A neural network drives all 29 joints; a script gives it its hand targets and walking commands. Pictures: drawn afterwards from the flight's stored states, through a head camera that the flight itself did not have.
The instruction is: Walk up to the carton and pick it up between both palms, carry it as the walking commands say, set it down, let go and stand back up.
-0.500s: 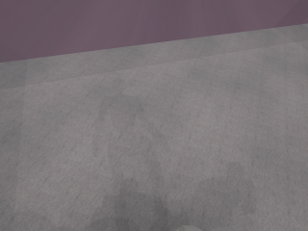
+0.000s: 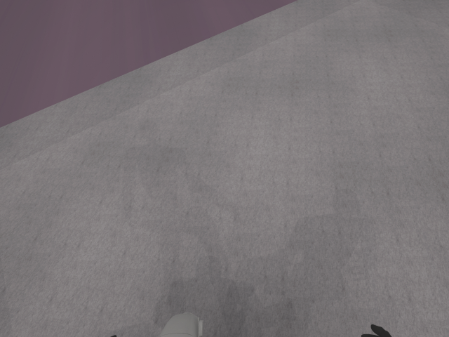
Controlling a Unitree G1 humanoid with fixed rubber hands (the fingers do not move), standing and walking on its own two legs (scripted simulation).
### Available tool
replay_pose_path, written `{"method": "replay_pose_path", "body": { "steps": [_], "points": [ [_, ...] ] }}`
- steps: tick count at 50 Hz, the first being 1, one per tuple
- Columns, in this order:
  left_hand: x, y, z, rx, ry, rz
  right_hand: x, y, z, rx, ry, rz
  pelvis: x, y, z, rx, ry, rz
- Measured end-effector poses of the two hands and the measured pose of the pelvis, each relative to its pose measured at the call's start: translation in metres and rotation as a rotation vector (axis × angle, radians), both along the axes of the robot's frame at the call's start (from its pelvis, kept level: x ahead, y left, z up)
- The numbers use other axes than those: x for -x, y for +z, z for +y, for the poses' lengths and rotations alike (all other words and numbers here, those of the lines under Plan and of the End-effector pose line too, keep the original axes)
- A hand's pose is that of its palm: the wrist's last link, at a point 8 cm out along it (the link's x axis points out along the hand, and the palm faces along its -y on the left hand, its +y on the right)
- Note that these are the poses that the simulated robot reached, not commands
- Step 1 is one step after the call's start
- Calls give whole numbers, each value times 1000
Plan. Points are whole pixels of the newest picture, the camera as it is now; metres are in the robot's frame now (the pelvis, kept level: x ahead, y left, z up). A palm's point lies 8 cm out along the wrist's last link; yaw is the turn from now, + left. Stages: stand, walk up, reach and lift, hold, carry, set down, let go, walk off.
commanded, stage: walk up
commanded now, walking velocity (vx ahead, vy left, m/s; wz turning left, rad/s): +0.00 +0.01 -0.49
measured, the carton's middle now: out of the picture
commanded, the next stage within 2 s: none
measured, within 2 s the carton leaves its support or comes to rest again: neither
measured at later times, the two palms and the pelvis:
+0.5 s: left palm out of the picture +0.04 +0.31 -0.11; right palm out of the picture +0.06 -0.25 -0.10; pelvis -0.04 +0.04 +0.01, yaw -12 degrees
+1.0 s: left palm (154, 284) +0.23 +0.18 -0.11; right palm out of the picture -0.24 -0.19 -0.08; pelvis -0.03 +0.04 +0.01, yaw -29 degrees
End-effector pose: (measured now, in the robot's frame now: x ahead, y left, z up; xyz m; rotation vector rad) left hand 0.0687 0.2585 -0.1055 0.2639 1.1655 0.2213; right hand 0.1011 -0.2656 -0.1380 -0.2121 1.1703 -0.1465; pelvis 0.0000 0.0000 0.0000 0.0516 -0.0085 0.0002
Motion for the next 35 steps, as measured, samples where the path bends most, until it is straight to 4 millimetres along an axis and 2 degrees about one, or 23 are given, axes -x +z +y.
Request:
{"method": "replay_pose_path", "body": {
  "steps": [8,11,14,18,25,29,32,35],
  "points": [
    [65,-9,-9,24,53,120,-13,20,-14,33,-25,-75,5,3,-6,20,-81,-7],
    [78,-10,-5,25,54,139,-14,26,-12,38,-33,-109,9,3,-4,31,-106,-9],
    [81,-11,5,20,32,141,-10,32,-7,40,-47,-134,14,4,0,31,-133,-6],
    [68,-9,21,12,-39,127,4,38,-1,59,-71,-143,23,6,10,30,-162,6],
    [27,-9,51,7,-158,60,46,42,16,95,-136,-131,37,5,40,33,-207,31],
    [-2,-19,66,29,-216,19,87,38,34,125,-196,-102,43,-2,62,52,-218,35],
    [-23,-16,66,48,-278,-8,128,38,48,128,-259,-35,46,2,76,58,-269,24],
    [-42,-13,61,74,-336,-19,160,42,60,129,-324,-7,45,6,84,78,-312,15]
  ]
}}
